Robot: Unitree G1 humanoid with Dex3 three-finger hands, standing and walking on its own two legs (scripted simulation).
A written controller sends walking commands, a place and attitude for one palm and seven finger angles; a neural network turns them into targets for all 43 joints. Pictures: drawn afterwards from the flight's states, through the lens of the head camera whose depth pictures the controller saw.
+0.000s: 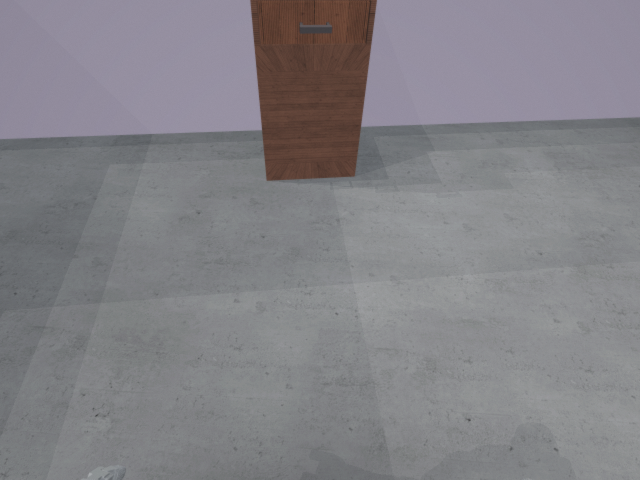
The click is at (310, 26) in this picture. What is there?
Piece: drawer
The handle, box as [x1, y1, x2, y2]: [300, 22, 331, 33]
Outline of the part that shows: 300,22 300,33 331,32 331,25 328,22 326,22 325,25 303,25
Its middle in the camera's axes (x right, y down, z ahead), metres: -0.02 -0.76 +1.39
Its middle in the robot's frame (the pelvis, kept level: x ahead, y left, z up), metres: +1.54 +0.10 -0.05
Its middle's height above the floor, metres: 0.72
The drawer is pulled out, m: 0.00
